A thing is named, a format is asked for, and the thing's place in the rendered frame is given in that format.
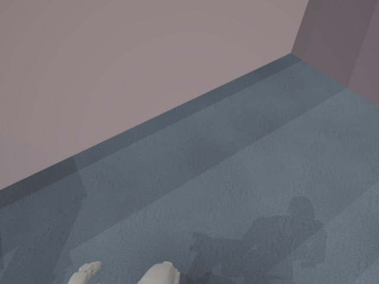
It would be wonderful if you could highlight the robot left hand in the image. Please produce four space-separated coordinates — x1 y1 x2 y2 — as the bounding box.
68 262 101 284

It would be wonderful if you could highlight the left robot thigh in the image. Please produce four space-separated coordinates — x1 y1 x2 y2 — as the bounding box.
137 263 180 284

